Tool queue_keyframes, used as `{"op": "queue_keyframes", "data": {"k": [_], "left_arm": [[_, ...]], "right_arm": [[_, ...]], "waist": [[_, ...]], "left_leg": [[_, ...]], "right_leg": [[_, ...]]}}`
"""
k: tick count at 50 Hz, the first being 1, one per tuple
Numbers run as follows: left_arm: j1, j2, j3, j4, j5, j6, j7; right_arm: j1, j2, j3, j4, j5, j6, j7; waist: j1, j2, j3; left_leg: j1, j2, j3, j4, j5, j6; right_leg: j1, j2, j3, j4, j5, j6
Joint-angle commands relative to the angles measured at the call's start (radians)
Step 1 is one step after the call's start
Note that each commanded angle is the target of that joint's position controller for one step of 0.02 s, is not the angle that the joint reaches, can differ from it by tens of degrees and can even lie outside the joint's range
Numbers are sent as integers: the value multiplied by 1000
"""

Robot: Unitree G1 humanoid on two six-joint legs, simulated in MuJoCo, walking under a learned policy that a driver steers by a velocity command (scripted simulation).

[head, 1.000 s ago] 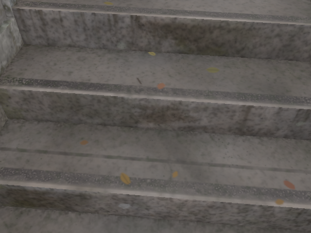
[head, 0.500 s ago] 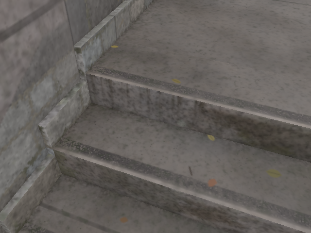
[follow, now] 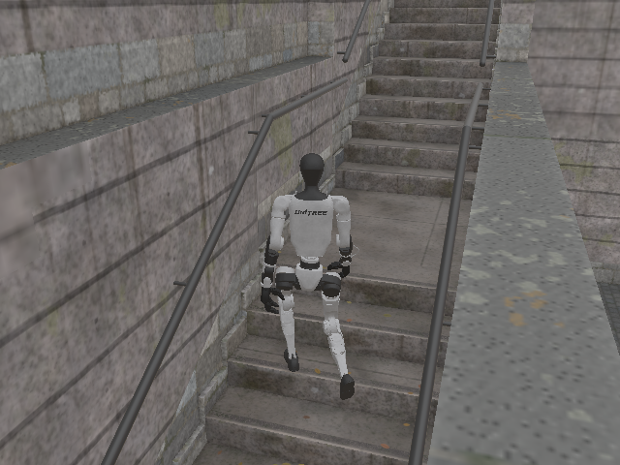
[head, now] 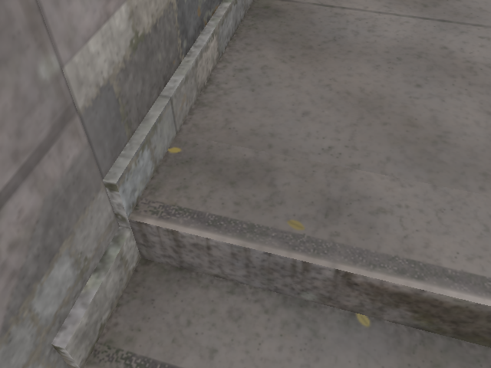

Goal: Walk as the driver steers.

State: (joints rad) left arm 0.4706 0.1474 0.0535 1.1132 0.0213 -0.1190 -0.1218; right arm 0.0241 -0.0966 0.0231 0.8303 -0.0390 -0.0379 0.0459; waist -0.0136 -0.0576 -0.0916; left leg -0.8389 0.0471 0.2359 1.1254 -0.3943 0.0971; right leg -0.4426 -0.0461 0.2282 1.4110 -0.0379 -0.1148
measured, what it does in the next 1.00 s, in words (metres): climbs, turning right: right foot 0.16 m higher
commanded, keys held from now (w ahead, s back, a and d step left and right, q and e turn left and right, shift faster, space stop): w+e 0.62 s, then e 0.28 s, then no key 0.10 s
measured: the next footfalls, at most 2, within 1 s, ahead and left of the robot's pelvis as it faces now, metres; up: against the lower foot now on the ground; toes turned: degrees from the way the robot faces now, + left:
right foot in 0.50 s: +0.36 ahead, -0.17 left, +0.16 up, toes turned -23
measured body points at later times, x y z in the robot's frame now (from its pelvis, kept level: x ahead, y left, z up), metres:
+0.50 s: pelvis +0.23 -0.02 +0.11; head +0.24 -0.03 +0.56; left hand +0.51 +0.07 +0.01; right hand +0.13 -0.16 -0.06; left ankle +0.11 +0.10 -0.63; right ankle +0.33 -0.16 -0.47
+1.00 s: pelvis +0.43 -0.08 +0.26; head +0.43 -0.08 +0.71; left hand +0.51 +0.13 +0.11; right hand +0.53 -0.36 +0.19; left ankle +0.61 -0.04 -0.19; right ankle +0.33 -0.15 -0.48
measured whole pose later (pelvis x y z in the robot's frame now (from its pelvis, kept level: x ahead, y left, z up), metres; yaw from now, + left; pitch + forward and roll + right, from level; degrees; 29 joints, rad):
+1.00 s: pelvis +0.43 -0.08 +0.26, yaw -33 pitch +4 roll +1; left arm 0.46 0.19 0.00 1.02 0.09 -0.10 -0.05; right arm 0.02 -0.15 0.03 0.68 -0.03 -0.03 0.02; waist 0.06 -0.03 -0.08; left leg -1.36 0.05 0.01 1.91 -0.29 0.05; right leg -0.25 0.05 0.16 0.49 -0.32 -0.05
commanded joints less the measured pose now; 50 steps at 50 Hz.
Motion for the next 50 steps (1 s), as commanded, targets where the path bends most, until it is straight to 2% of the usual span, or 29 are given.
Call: {"op": "queue_keyframes", "data": {"k": [1, 2, 3, 5, 6, 8, 10, 13, 17, 20, 21, 24, 25, 27, 28, 29, 30, 31, 32, 33, 35, 36, 37, 39, 41, 45, 46, 48, 50], "left_arm": [[-129, -70, -10, -87, -15, -3, 58], [-141, -110, -19, -97, -12, 22, 70], [-135, -70, -17, -94, -15, 46, 74], [-179, -52, -20, -123, -34, 71, 59], [-221, -49, -25, -130, -34, 70, 48], [-229, -27, -28, -113, -19, 102, 20], [-343, -28, -46, -162, 3, 107, 29], [-416, -1, -54, -207, -9, 109, 49], [-625, 35, -50, -303, -24, 138, 79], [-775, -27, -79, -341, -18, 160, 57], [-691, -59, -81, -307, -8, 153, 29], [-647, -49, -75, -359, -14, 124, 12], [-602, -36, -70, -348, -14, 114, 21], [-510, 20, -60, -344, -42, 99, 63], [-413, 44, -47, -316, -41, 103, 74], [-252, 105, -27, -282, -30, 106, 84], [-48, 222, 4, -202, 2, 119, 86], [99, 353, 51, -166, 28, 130, 92], [54, 364, 66, -147, 27, 114, 85], [-27, 281, 47, -138, 15, 86, 74], [-187, 156, 12, -142, -7, 59, 66], [-271, 72, -12, -150, -3, 58, 63], [-307, 42, -27, -150, 36, 59, 51], [-284, 62, -15, -159, 37, 27, 58], [-156, 118, -6, -129, 62, 13, 83], [23, 149, -22, -65, 97, 21, 80], [-4, 152, -23, -90, 95, 10, 70], [-2, 193, -27, -146, 86, -1, 75], [12, 214, -28, -175, 36, 5, 76]], "right_arm": [[82, 12, -11, 127, 9, -44, -15], [28, 68, 14, 129, 7, -52, -9], [80, 92, 23, 155, -19, -57, -7], [91, 33, 4, 157, -27, -64, -14], [100, 16, -2, 162, -49, -66, -16], [233, -7, 6, 186, -51, -80, -12], [361, 19, 25, 274, -83, -79, 2], [446, 9, 41, 352, -94, -81, 18], [434, 6, 48, 336, -122, -65, 22], [468, -87, 13, 311, -64, -41, 48], [458, -103, 13, 274, -51, -55, 46], [480, -206, -27, 280, -63, -86, 41], [494, -192, -30, 265, -36, -91, 41], [540, -141, -25, 249, -54, -125, 32], [494, -174, -33, 236, -40, -132, 21], [449, -197, -43, 211, -70, -131, 49], [349, -183, -50, 205, -82, -112, 92], [355, -177, -64, 178, -41, -84, 114], [328, -167, -80, 151, 1, -73, 101], [271, -160, -90, 135, -2, -79, 88], [175, -90, -56, 59, 4, -92, 43], [178, -86, -47, 38, 18, -94, 27], [208, -116, -51, 28, 19, -83, 6], [168, -161, -58, -25, 14, -71, -12], [136, -125, -41, -53, 31, -66, -3], [23, -126, -13, -161, 33, -27, -23], [7, -129, -12, -174, 8, -21, -30], [-82, -149, -17, -239, 7, -6, -36], [-172, -132, -6, -294, -2, 25, -20]], "waist": [[5, -11, -82], [49, -10, -60], [69, -20, -85], [96, 42, -69], [92, 40, -63], [53, 215, -11], [33, 82, 71], [32, 51, 64], [19, 42, 7], [-76, 57, 44], [-52, 146, 62], [3, 183, 65], [22, 212, 14], [33, 218, -139], [80, 232, -165], [145, 187, -182], [208, 1, -154], [201, -80, -264], [174, -69, -184], [111, -84, -114], [11, -33, -106], [-40, 61, -133], [-69, 105, -132], [-65, 78, -98], [-10, -12, -55], [27, 87, 64], [6, 86, 57], [32, -19, 90], [38, -41, 111]], "left_leg": [[387, 342, -636, -676, 107, 208], [312, 330, -552, -715, 136, 178], [324, 303, -491, -710, 24, 129], [308, 232, -288, -756, 110, 81], [312, 197, -221, -770, 97, 73], [430, 205, -159, -852, 209, 110], [563, 245, -177, -845, 213, 134], [769, 262, -148, -844, 276, 143], [696, 230, -31, -951, 333, 127], [755, 310, 20, -1066, 399, 173], [760, 302, 93, -1049, 543, 161], [914, 329, 134, -919, 1144, 170], [998, 331, 135, -842, 1282, 171], [843, 263, 128, -661, 1491, 100], [681, 211, 107, -572, 1392, 67], [465, 159, 44, -392, 1250, 47], [171, 28, -34, -93, 655, -27], [116, -48, -256, 362, 330, -74], [-3, -105, -431, 648, 377, -76], [-107, -121, -460, 815, 361, -51], [-229, -148, -454, 979, 274, 14], [-264, -112, -437, 942, 243, 24], [-276, -79, -413, 895, 223, -2], [-295, -26, -340, 809, 58, -52], [-336, -59, -269, 1005, -49, -51], [-679, -42, -348, 1131, -38, -17], [-552, -2, -288, 900, 104, -15], [-392, 31, -240, 794, 205, -58], [-366, 38, -181, 608, 92, -58]], "right_leg": [[-486, -26, -15, 597, -11, -75], [-495, -43, -23, 586, -49, -100], [-549, -73, -28, 548, 76, -122], [-565, -76, -93, 535, 22, -126], [-582, -73, -108, 504, 42, -128], [-708, -45, -139, 785, 19, -158], [-959, -30, -43, 831, 17, -217], [-1181, -17, -35, 853, -7, -230], [-1025, -110, -198, 424, 84, -159], [-902, -117, -329, 114, -351, -95], [-779, -80, -389, 144, -367, -91], [-631, 18, -410, -8, -463, -119], [-555, 54, -411, -141, -482, -101], [-164, 90, -291, -164, -153, -133], [34, 109, -240, -225, -131, -132], [253, 118, -136, -319, -165, -166], [439, 19, 163, -624, -64, -243], [454, -102, 535, -903, 60, -258], [370, -137, 513, -929, 167, -183], [272, -111, 392, -864, 266, -115], [183, -89, 280, -813, 436, -98], [146, -79, 218, -827, 441, -118], [115, -92, 178, -859, 559, -163], [108, -82, 38, -912, 553, -164], [81, -58, 17, -963, 538, -154], [218, -134, 133, -978, 181, -117], [127, -74, 59, -998, -14, -86], [-55, -57, 108, -1134, -286, -100], [-5, -115, 169, -1182, -228, -116]]}}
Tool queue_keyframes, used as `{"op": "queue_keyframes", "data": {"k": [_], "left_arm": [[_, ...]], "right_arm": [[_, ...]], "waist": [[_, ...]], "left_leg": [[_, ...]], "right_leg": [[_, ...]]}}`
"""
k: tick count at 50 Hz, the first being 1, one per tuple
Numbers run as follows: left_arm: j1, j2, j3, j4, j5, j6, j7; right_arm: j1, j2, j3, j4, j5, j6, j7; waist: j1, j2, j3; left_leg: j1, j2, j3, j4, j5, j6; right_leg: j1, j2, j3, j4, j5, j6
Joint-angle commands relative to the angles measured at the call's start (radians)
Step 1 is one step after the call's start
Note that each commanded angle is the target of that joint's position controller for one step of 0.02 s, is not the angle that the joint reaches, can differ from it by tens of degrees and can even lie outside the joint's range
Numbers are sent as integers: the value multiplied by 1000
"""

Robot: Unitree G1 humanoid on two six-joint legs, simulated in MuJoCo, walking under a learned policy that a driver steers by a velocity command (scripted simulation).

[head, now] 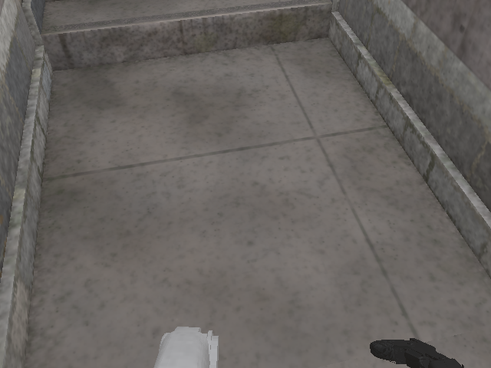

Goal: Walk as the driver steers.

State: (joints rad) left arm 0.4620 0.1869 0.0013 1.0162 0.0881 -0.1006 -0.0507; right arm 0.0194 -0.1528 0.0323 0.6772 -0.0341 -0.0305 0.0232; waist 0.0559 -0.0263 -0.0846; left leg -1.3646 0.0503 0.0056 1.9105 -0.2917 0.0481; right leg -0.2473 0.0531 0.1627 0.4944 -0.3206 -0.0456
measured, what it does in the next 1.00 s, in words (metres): walks ahead: left foot 0.16 m higher, then right foot 0.16 m lower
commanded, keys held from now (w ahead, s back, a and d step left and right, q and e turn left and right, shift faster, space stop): no key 0.88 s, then w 0.12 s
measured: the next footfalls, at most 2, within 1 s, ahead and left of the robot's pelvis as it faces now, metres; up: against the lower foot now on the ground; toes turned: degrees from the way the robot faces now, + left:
left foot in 0.10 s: +0.21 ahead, +0.16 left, +0.16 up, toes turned -2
right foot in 0.60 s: +0.06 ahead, -0.09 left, +0.00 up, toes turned -5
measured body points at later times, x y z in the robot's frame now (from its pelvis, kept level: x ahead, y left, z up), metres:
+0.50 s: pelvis +0.09 +0.07 +0.08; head +0.08 +0.07 +0.53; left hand +0.21 +0.34 -0.04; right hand +0.20 -0.15 -0.03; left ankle +0.17 +0.16 -0.58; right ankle +0.04 -0.09 -0.61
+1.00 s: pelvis +0.11 +0.03 +0.00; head +0.13 +0.04 +0.45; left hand +0.16 +0.28 -0.13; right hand +0.28 -0.19 -0.09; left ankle +0.17 +0.16 -0.58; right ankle +0.02 -0.09 -0.74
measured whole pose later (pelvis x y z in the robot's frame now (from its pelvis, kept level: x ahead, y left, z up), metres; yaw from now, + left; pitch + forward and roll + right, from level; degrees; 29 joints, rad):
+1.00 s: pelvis +0.11 +0.03 +0.00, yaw -4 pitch +3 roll -1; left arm 0.41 0.26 0.00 0.81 0.02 -0.08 -0.10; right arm 0.14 -0.21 0.06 0.71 0.01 -0.09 0.09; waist 0.03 -0.02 -0.04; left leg -0.88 0.03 -0.03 1.51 -0.70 0.04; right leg -0.08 0.00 -0.03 0.30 -0.28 0.00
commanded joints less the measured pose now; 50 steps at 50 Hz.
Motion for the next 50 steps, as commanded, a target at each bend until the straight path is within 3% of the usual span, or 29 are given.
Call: {"op": "queue_keyframes", "data": {"k": [1, 2, 4, 5, 6, 7, 8, 9, 10, 11, 12, 13, 17, 21, 24, 27, 29, 31, 32, 33, 34, 35, 36, 38, 39, 45, 47, 49, 50], "left_arm": [[16, 205, 32, -101, -59, -16, 4], [-39, 244, 49, -147, -90, -19, 0], [-127, 327, 88, -204, -105, -32, -1], [-217, 324, 96, -261, -109, -34, -5], [-245, 271, 98, -286, -92, -32, -6], [-97, 72, 51, -316, -34, -18, -10], [-96, 117, 79, -268, -63, 22, -40], [-227, 115, 87, -283, -75, 26, -36], [-212, 110, 81, -236, -79, 21, -24], [-167, 126, 71, -201, -60, 16, -4], [-182, 136, 59, -189, -37, 24, 7], [-182, 134, 52, -193, -38, 33, 15], [-113, 188, 65, -126, -10, 28, -7], [-109, 204, 84, -95, -4, 21, -9], [-138, 160, 78, -115, -40, 38, -5], [-135, 109, 56, -123, -87, 45, -11], [-102, 106, 38, -159, -87, 46, -21], [-60, 156, 37, -188, -83, 35, -42], [-74, 209, 45, -218, -84, 26, -49], [-62, 208, 43, -223, -97, 18, -52], [-128, 232, 55, -253, -107, 23, -46], [-143, 204, 49, -244, -105, 24, -47], [-126, 226, 50, -238, -107, 23, -52], [-30, 233, 46, -222, -94, 12, -49], [9, 226, 44, -216, -93, 9, -44], [29, 157, 24, -264, -111, 14, -35], [65, 159, 20, -230, -91, 17, -48], [67, 191, 30, -202, -52, 16, -46], [58, 207, 33, -201, -49, 13, -44]], "right_arm": [[-166, -58, -7, -164, 0, 26, 2], [-149, -61, -2, -174, 11, 19, 8], [-98, -80, -10, -183, 9, 19, 26], [26, -142, -40, -143, 33, 8, 16], [205, -229, -71, -92, 39, -6, 3], [404, -276, -79, -75, 27, -23, -11], [529, -280, -72, -53, -13, -34, 7], [532, -251, -59, 9, -1, -68, 23], [418, -200, -45, 37, 10, -78, 37], [299, -142, -36, 42, 48, -79, 36], [211, -85, -21, 51, 67, -81, 30], [107, -35, -3, 32, 70, -96, 28], [-38, -100, -10, -8, 54, -143, 21], [81, -101, 12, 29, 58, -146, 53], [69, -87, 29, 40, 61, -145, 73], [88, -78, 42, 102, 100, -106, 87], [115, -61, 64, 103, 102, -79, 88], [106, -45, 82, 78, 64, -60, 107], [131, -61, 67, 51, 50, -55, 95], [99, -71, 58, 36, 48, -59, 81], [46, -124, 22, -5, 19, -88, 60], [-15, -139, 7, -13, 16, -107, 45], [-17, -127, 2, -9, 29, -112, 37], [-16, -101, 11, -13, 56, -97, 42], [-13, -91, 18, -27, 60, -92, 48], [34, -101, 21, -52, 55, -84, 57], [66, -115, 15, -31, 52, -76, 75], [29, -94, 16, -58, 39, -70, 73], [16, -89, 14, -73, 32, -73, 62]], "waist": [[-54, -121, 102], [-73, -112, 47], [-133, -172, -25], [-169, -153, -110], [-190, -48, -238], [-162, 367, -555], [-258, 421, -380], [-248, 348, -120], [-183, 257, -41], [-111, 146, -25], [-54, 39, -31], [3, 4, -39], [30, 69, -49], [-15, 54, 24], [-45, 42, 71], [-45, 11, 88], [-48, 59, 41], [-69, 61, 11], [-116, 14, -11], [-109, -22, -11], [-102, -22, 33], [-77, -8, 117], [-67, -15, 152], [-34, -38, 102], [-28, 8, 49], [-34, 34, 18], [-22, -4, 108], [-5, -63, 173], [-6, -51, 157]], "left_leg": [[188, 34, 9, -275, -95, -16], [331, 16, 77, -406, -150, -20], [669, -38, 91, -622, -72, -13], [763, -104, 115, -743, -77, -7], [977, -84, -45, -866, 187, 66], [1428, 242, -716, -1201, 388, 377], [1275, 316, -1152, -1448, -75, 400], [1134, 220, -966, -1479, -427, 292], [999, 185, -808, -1443, -608, 248], [891, 161, -680, -1373, -513, 229], [768, 134, -577, -1348, -452, 190], [665, 96, -490, -1373, -393, 137], [559, 14, -234, -1332, -156, 79], [624, 47, -220, -1240, -253, 81], [650, 73, -245, -1161, -309, 89], [688, 82, -302, -1059, -387, 85], [721, 101, -351, -977, -344, 82], [756, 61, -255, -793, -272, 53], [762, 24, -152, -699, -270, 37], [721, 6, -92, -609, -292, 23], [758, -14, 29, -606, -333, -19], [701, -3, 14, -565, -291, -14], [612, 3, -35, -530, -232, 15], [500, 21, -77, -500, -177, 45], [536, 18, -91, -522, -121, 59], [593, 25, -151, -591, -223, 68], [513, -5, -133, -584, -505, 53], [358, -30, -72, -468, -472, 45], [300, -34, -51, -427, -425, 45]], "right_leg": [[-126, -242, 239, -242, 216, -166], [-88, -274, 173, -248, 557, -168], [-119, -289, 138, -235, 975, -133], [-16, -280, 122, -157, 1152, -148], [5, -185, 43, 78, 1187, -81], [-340, 37, 60, 446, 97, 40], [-548, 117, 232, 885, -66, 57], [-709, 102, 208, 1037, 10, 30], [-745, 50, 152, 1069, 44, 19], [-678, -4, 82, 1082, 45, 30], [-579, -51, 27, 1076, 12, 48], [-466, -90, 15, 1018, -35, 92], [-221, -121, -46, 944, 127, 138], [-142, -169, -63, 681, 171, 158], [-72, -193, -101, 289, 217, 189], [42, -173, -160, -181, 406, 204], [81, -163, -163, -264, 431, 181], [21, -147, -155, -208, 391, 117], [-3, -137, -166, -193, 340, 79], [-14, -144, -148, -217, 292, 57], [-123, -200, -42, -288, 32, -4], [-167, -234, 40, -347, -37, -33], [-102, -217, 24, -319, 79, -19], [71, -224, -9, -243, 386, -33], [101, -211, -37, -220, 463, -27], [55, -142, -122, -221, 270, 25], [43, -176, -77, -297, 29, -22], [134, -275, 28, -359, 33, -129], [211, -324, 75, -368, 64, -169]]}}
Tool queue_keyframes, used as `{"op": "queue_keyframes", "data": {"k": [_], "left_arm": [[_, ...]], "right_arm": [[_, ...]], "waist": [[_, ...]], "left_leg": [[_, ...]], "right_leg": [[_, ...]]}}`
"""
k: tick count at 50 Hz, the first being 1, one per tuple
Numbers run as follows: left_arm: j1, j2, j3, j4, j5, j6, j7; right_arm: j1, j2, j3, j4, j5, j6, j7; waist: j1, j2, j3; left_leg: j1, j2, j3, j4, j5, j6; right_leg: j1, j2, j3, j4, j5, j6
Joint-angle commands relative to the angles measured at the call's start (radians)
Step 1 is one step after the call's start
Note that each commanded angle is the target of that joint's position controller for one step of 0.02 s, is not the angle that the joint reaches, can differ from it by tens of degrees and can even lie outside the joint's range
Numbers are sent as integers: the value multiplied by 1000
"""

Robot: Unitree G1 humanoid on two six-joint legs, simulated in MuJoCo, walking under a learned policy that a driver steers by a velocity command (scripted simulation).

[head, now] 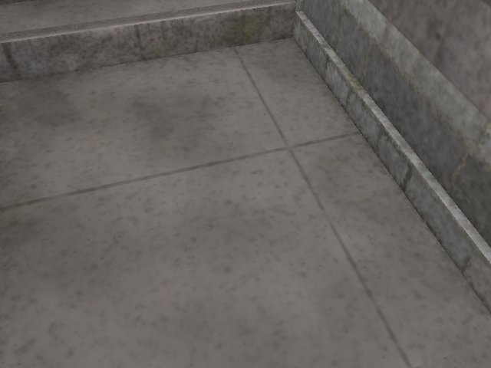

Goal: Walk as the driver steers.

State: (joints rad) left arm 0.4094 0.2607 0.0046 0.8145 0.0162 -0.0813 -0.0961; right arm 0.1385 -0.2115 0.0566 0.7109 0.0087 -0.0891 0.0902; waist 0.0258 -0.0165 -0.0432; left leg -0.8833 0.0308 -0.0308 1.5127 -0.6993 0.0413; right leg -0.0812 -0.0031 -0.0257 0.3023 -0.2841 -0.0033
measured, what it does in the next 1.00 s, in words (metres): climbs: right foot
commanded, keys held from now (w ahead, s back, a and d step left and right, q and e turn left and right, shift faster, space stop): w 1.00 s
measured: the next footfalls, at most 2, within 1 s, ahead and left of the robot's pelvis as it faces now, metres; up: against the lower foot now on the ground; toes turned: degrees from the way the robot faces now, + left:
right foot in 0.60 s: +0.42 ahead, -0.12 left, +0.16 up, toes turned -3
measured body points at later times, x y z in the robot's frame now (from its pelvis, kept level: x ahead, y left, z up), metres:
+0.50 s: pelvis +0.18 +0.01 +0.14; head +0.19 +0.02 +0.59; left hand +0.48 +0.17 +0.11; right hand +0.11 -0.19 +0.00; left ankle +0.05 +0.14 -0.58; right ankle +0.35 -0.13 -0.51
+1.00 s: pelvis +0.44 -0.06 +0.16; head +0.45 -0.06 +0.61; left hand +0.38 +0.15 +0.01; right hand +0.62 -0.27 +0.05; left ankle +0.62 +0.12 -0.49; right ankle +0.38 -0.12 -0.58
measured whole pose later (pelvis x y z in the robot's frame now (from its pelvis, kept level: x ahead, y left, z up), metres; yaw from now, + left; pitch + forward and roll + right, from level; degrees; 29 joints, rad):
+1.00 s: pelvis +0.44 -0.06 +0.16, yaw +1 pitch +3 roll -1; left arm 0.49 0.12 0.02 0.99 0.06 -0.13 -0.05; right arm 0.09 -0.17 -0.03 0.82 -0.06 -0.04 0.05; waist 0.05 0.01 -0.03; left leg -0.83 0.08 -0.07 0.91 0.16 0.04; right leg -0.06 0.08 -0.08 0.22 -0.21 -0.09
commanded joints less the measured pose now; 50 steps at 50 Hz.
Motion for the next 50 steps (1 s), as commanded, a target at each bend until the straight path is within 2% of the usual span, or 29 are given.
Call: {"op": "queue_keyframes", "data": {"k": [1, 4, 7, 8, 9, 10, 11, 12, 15, 19, 20, 22, 24, 26, 27, 28, 30, 31, 32, 33, 34, 35, 36, 38, 40, 45, 47, 48, 50], "left_arm": [[94, 147, 37, -6, 18, -9, 8], [-17, 180, 43, -40, 11, -10, 11], [-50, 240, 66, -87, 26, -17, 24], [-104, 227, 70, -115, 32, -9, 15], [-178, 154, 61, -140, 51, 3, -9], [-248, 121, 66, -128, 48, 12, -17], [-251, 38, 39, -116, 40, -10, -15], [-281, 19, 25, -132, 36, -37, -2], [-327, -4, -2, -169, 55, -24, 35], [-471, 37, 4, -216, 43, -19, 32], [-531, 51, 13, -242, 40, -15, 25], [-567, 44, 6, -254, 49, -13, 22], [-588, 27, 10, -265, 45, 6, 15], [-686, 42, 25, -306, 51, 20, 22], [-682, 45, 31, -305, 48, 17, 26], [-625, 59, 46, -289, 20, 18, 31], [-418, 92, 72, -204, 6, -3, 64], [-203, 127, 89, -158, 23, -7, 83], [-43, 148, 89, -116, 43, -18, 75], [111, 110, 98, -32, 63, -34, 81], [13, 135, 109, -12, 38, -47, 74], [-115, 84, 98, -40, 37, -42, 71], [-149, 22, 75, -41, 45, -33, 78], [-209, 20, 76, -49, 36, -26, 88], [-233, 1, 74, -34, 62, -41, 95], [-49, -45, 46, 67, 42, -74, 61], [-8, -6, 52, 89, 44, -75, 49], [34, -55, 30, 111, 44, -76, 45], [82, -57, 19, 144, 43, -75, 43]], "right_arm": [[-101, -9, 0, -126, -15, -14, -13], [-39, -50, -10, -140, -18, -4, -20], [82, -155, -49, -128, -16, -11, -29], [230, -209, -70, -93, -22, -12, -37], [480, -289, -101, -23, -46, 2, -64], [677, -294, -106, 34, -73, 8, -66], [673, -239, -87, 63, -66, -7, -55], [511, -193, -84, 72, -53, -15, -33], [235, 28, -31, 154, -65, -11, -31], [192, -32, -41, 174, -87, -30, -59], [168, -30, -36, 160, -81, -55, -61], [185, -87, -48, 163, -68, -75, -51], [290, -162, -74, 190, -45, -89, -39], [362, -166, -76, 217, -53, -88, -29], [380, -171, -81, 223, -56, -79, -31], [331, -204, -100, 201, -42, -64, -30], [341, -152, -98, 203, -52, -32, -32], [433, -37, -72, 197, -74, -27, -42], [555, 79, -40, 148, -81, -32, -41], [290, -23, -76, 96, -43, -22, -26], [187, -48, -90, 83, -46, -13, -35], [253, -70, -99, 131, -62, -18, -49], [249, -81, -107, 138, -71, -22, -62], [208, -30, -94, 104, -68, -15, -55], [130, -33, -96, 77, -49, -8, -40], [18, -8, -92, 68, -80, 38, -38], [-16, -18, -98, 66, -75, 45, -36], [-37, -11, -97, 63, -76, 47, -40], [-94, 4, -94, 54, -68, 53, -41]], "waist": [[16, -61, 93], [-50, -72, 8], [-111, 0, -117], [-169, 122, -189], [-260, 302, -234], [-353, 419, -191], [-311, 394, -54], [-220, 281, 75], [-44, -12, 96], [-50, 40, 116], [-50, 137, 122], [-59, 133, 98], [-88, 159, 97], [-118, 164, 103], [-117, 165, 84], [-90, 143, 54], [-32, 49, -102], [2, -65, -327], [0, -345, -528], [121, -243, -281], [72, -139, -56], [-5, -38, -8], [-26, -19, -35], [-75, -30, -65], [-72, -31, -45], [-55, -24, 48], [-51, 3, 76], [-40, -22, 56], [-17, -42, 73]], "left_leg": [[-213, -5, -21, -28, 2, 63], [43, -63, 12, -89, -14, 123], [332, -72, -152, -309, 152, 186], [498, -36, -325, -505, 145, 231], [716, 67, -676, -806, 162, 334], [745, 157, -1044, -1026, 98, 414], [649, 170, -1037, -1012, -92, 354], [559, 169, -900, -932, 37, 347], [411, 185, -655, -934, 82, 290], [307, 88, -330, -1087, 208, 193], [200, 52, -222, -1168, 289, 167], [176, 69, -168, -1235, 368, 139], [511, 131, -166, -1245, 672, 155], [817, 175, -178, -1227, 913, 154], [912, 193, -171, -1216, 1024, 150], [945, 203, -141, -1187, 1120, 136], [872, 102, -37, -951, 1166, 41], [726, 77, -51, -763, 860, -13], [344, -118, -56, -497, 202, -81], [135, -114, -119, -280, 197, -58], [88, -60, -155, -196, 343, -16], [148, 11, -157, -211, 456, -9], [201, 35, -161, -221, 514, 0], [219, 53, -130, -216, 554, -2], [129, 56, -108, -235, 585, 5], [33, 71, -71, -446, 827, 11], [45, 62, -59, -567, 874, 0], [49, 66, -47, -599, 903, -3], [42, 65, -17, -656, 911, -10]], "right_leg": [[113, -307, 280, -180, 95, -230], [-2, -268, 161, -158, 334, -205], [-154, -154, 29, 113, 969, -149], [-297, -87, 31, 297, 942, -125], [-571, 43, 70, 618, 461, -87], [-805, 171, 248, 1226, 26, -86], [-978, 165, 352, 1542, 49, -127], [-1074, 164, 321, 1693, 39, -156], [-1084, 19, 219, 1667, -14, -162], [-912, -112, 69, 1139, 126, -110], [-735, -114, -19, 982, 167, -88], [-468, -99, -44, 740, 220, -49], [-505, -44, -91, 558, 207, -24], [-579, -13, -111, 379, 188, -41], [-552, 1, -106, 314, 203, -49], [-467, 18, -99, 258, 258, -53], [-52, -2, -48, 190, 381, -106], [308, -139, 52, 361, 639, -226], [776, -353, 486, 211, 603, -449], [635, -349, 643, 6, 345, -354], [372, -308, 505, -15, 229, -248], [184, -307, 445, -21, 202, -220], [102, -294, 402, -60, 275, -229], [20, -269, 331, -95, 355, -225], [-20, -222, 231, -119, 255, -233], [-119, -218, 187, -182, 202, -261], [-89, -224, 169, -189, 282, -246], [-48, -220, 147, -183, 304, -244], [16, -222, 110, -180, 377, -226]]}}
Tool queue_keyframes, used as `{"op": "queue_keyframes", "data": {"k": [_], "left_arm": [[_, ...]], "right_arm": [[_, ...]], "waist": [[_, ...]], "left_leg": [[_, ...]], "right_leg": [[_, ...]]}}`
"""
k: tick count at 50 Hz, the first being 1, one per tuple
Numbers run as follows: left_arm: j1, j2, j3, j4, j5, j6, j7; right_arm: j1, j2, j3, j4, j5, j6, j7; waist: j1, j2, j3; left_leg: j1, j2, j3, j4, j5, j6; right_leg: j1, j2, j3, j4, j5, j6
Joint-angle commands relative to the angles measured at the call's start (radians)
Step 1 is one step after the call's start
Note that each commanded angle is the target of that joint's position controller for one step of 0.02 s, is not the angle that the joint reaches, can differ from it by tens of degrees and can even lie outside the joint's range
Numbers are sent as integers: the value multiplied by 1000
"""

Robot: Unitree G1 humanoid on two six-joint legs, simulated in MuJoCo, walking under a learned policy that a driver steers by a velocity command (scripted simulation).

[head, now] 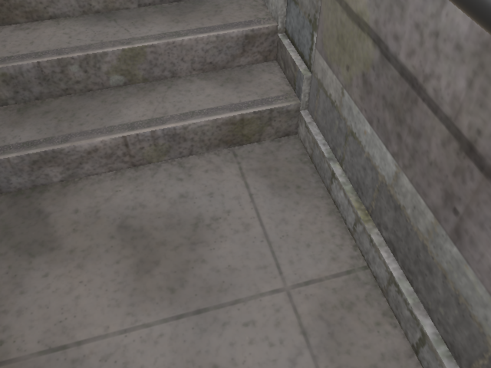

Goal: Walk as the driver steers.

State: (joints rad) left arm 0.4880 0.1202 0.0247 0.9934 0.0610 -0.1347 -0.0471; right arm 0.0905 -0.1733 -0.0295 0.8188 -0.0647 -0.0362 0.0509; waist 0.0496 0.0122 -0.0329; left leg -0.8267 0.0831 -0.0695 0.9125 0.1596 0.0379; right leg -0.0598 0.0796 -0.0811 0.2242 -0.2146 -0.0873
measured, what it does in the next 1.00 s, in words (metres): walks ahead: left foot, then right foot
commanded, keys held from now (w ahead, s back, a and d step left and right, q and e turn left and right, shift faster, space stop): w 0.54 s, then w+q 0.46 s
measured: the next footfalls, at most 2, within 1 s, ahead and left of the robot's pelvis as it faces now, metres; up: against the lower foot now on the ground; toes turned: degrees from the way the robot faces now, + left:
left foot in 0.26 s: +0.35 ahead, +0.16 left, +0.00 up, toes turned +1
right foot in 0.74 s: +0.58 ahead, -0.06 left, +0.00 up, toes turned +2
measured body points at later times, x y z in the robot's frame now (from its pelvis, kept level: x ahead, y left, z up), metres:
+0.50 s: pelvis +0.29 +0.08 +0.00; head +0.31 +0.07 +0.44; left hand +0.44 +0.35 -0.11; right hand +0.32 -0.19 -0.15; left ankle +0.31 +0.15 -0.75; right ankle +0.34 -0.07 -0.65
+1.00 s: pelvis +0.53 +0.07 +0.00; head +0.55 +0.06 +0.45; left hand +0.51 +0.36 -0.12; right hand +0.73 -0.16 -0.12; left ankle +0.60 +0.26 -0.66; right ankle +0.54 -0.06 -0.75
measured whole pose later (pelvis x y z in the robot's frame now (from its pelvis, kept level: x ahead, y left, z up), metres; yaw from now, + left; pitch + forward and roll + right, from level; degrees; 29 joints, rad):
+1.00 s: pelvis +0.53 +0.07 +0.00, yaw +11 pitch +1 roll +0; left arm 0.30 0.26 0.07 0.97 0.02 -0.10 0.03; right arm 0.14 -0.29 -0.07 0.82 0.01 -0.02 0.00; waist 0.04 0.06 0.01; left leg -0.71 0.08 -0.06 1.03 -0.12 0.01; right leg -0.13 -0.06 -0.15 0.29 -0.18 0.01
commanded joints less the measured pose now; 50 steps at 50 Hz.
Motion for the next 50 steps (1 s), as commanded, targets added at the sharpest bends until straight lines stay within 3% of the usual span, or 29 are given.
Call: {"op": "queue_keyframes", "data": {"k": [1, 2, 3, 4, 5, 7, 10, 12, 13, 14, 15, 16, 18, 20, 22, 26, 29, 33, 36, 37, 38, 39, 40, 41, 43, 44, 46, 47, 50], "left_arm": [[28, 73, -9, -4, 2, -16, -6], [55, 79, -9, 12, -1, -13, -7], [42, 202, 30, -10, -103, 39, 64], [70, 236, 34, -2, -94, 63, 98], [81, 233, 37, 10, -64, 79, 112], [78, 201, 38, 13, -63, 87, 120], [34, 195, 43, 17, -67, 82, 110], [-22, 217, 48, 7, -63, 83, 104], [-65, 196, 39, -28, -58, 71, 98], [60, 42, -1, -35, -44, 52, 72], [31, 114, 15, -25, -88, 18, 63], [-96, 172, 31, -75, -117, 6, 66], [-214, 222, 42, -114, -102, 19, 91], [-148, 205, 50, -109, -89, 53, 110], [-151, 176, 44, -123, -87, 72, 113], [-321, 195, 32, -186, -67, 61, 102], [-447, 192, 15, -219, -55, 51, 87], [-523, 220, 4, -239, -66, 38, 67], [-367, 303, 38, -186, -48, 16, 50], [-176, 362, 61, -149, -36, 17, 55], [-83, 453, 86, -143, -21, 40, 70], [-78, 380, 75, -132, -24, 42, 72], [-129, 335, 70, -137, -36, 42, 72], [-165, 297, 66, -135, -50, 42, 73], [-261, 237, 52, -133, -49, 32, 62], [-280, 237, 52, -124, -47, 25, 64], [-279, 243, 54, -104, -37, 18, 67], [-261, 267, 63, -93, -35, 16, 73], [-245, 298, 72, -76, -49, 21, 85]], "right_arm": [[-75, -28, -7, -52, 6, 6, 0], [-103, -30, -6, -57, 14, 7, -1], [-285, -118, -32, -120, 96, -41, -28], [-331, -91, -24, -137, 118, -67, -26], [-349, -73, -21, -134, 110, -79, -24], [-329, -54, -18, -119, 109, -84, -11], [-238, -101, -42, -97, 91, -80, -12], [45, -180, -84, -6, 87, -76, -17], [253, -224, -95, 54, 81, -68, -25], [320, -297, -98, 73, 56, -68, -33], [357, -251, -87, 84, 54, -63, -48], [229, -218, -77, 68, 60, -63, -58], [49, -150, -49, 55, 58, -73, -54], [6, -124, -39, 80, 54, -82, -37], [20, -148, -41, 113, 57, -85, -32], [79, -204, -48, 144, 67, -85, -54], [133, -254, -56, 152, 75, -76, -61], [231, -249, -57, 163, 83, -41, -53], [202, -236, -52, 121, 71, -26, -50], [163, -195, -39, 84, 62, -36, -46], [226, -116, -19, 58, 80, -67, -39], [206, -172, -30, 47, 97, -78, -41], [179, -206, -39, 41, 115, -81, -36], [158, -180, -35, 34, 114, -67, -40], [124, -170, -47, 17, 85, -36, -48], [115, -152, -45, 9, 70, -15, -45], [134, -130, -46, -8, 85, 2, -49], [117, -126, -44, -27, 74, 9, -48], [40, -107, -37, -71, 71, 13, -45]], "waist": [[-34, -62, 86], [-23, -63, 98], [37, 62, 109], [36, 49, 126], [42, 17, 147], [27, -82, 165], [-56, -173, 100], [-207, -181, -23], [-289, -134, -152], [-191, 154, -318], [-232, 138, -402], [-207, 133, -240], [-121, 2, -83], [-46, 27, -26], [-19, 33, 28], [-47, -4, 71], [-97, -5, 68], [-130, 36, 67], [-15, 33, -48], [73, 19, -179], [60, -205, -301], [64, -226, -322], [49, -177, -235], [31, -145, -140], [-15, -92, -10], [-35, -86, 17], [-50, -130, 27], [-48, -114, 39], [-37, -125, 58]], "left_leg": [[-35, 14, 22, -82, 50, -5], [-53, 9, 38, -116, 33, -4], [-103, -5, 54, -173, -41, -34], [-132, -5, 52, -237, -72, -49], [-134, -10, 58, -284, -92, -58], [-53, -24, 71, -352, -111, -52], [260, -116, 138, -362, -214, 20], [613, -158, 138, -431, -175, 101], [983, -26, -14, -365, -116, 158], [1347, 278, -461, -351, -3, 329], [1311, 302, -675, -510, -101, 365], [1168, 253, -500, -558, -139, 306], [816, 189, -291, -646, -81, 242], [612, 131, -214, -703, -159, 221], [514, 102, -156, -748, -178, 226], [528, 68, -89, -791, -174, 209], [611, 53, -73, -775, -133, 187], [733, 77, -116, -684, -114, 198], [746, 43, -125, -465, 140, 136], [598, -32, -84, -228, 36, 86], [273, -168, 9, 67, -375, 11], [136, -173, -78, 273, -743, 3], [25, -108, -100, 371, -718, 17], [-23, -59, -50, 413, -649, 24], [34, 1, -43, 344, -511, 17], [72, 18, -52, 320, -455, 9], [85, 23, -38, 251, -378, -20], [88, 22, -28, 214, -324, -36], [142, 21, 14, 13, -165, -42]], "right_leg": [[28, -314, 165, -104, 338, -141], [80, -319, 158, -107, 353, -147], [166, -349, 172, -105, 285, -84], [221, -374, 187, -107, 257, -72], [250, -370, 180, -91, 268, -62], [246, -356, 149, -73, 307, -64], [178, -329, 86, 76, 806, -35], [88, -291, 60, 400, 995, 2], [-183, -256, 61, 674, 736, 35], [-575, -63, 80, 1091, -277, 88], [-647, -32, 243, 1294, -341, 79], [-724, -100, 214, 1333, -277, 73], [-634, -186, 157, 1239, -146, 68], [-524, -226, 161, 1171, -130, 56], [-523, -240, 143, 1079, -118, 53], [-550, -252, 120, 705, 98, 93], [-509, -202, 99, 457, 218, 105], [-469, -147, 79, 304, 174, 104], [-178, -111, 76, 196, 153, 75], [103, -240, 203, 243, 167, 1], [424, -461, 532, 204, 177, -140], [424, -542, 721, 106, 92, -196], [371, -528, 631, 88, -14, -174], [270, -495, 501, 82, -14, -122], [40, -426, 330, 0, 81, -84], [-34, -428, 286, -41, 112, -72], [-72, -393, 175, -69, 161, -75], [-89, -391, 124, -83, 176, -80], [-125, -374, 2, -98, 180, -45]]}}
Velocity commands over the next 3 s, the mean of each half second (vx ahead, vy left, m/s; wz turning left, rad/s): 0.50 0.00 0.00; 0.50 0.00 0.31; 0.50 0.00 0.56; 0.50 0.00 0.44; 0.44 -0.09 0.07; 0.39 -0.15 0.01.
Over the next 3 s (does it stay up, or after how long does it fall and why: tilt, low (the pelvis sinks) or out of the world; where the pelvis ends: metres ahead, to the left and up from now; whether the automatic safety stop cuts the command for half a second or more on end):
stays up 1.33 0.61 0.15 its command is cut before an obstacle after 2.3 s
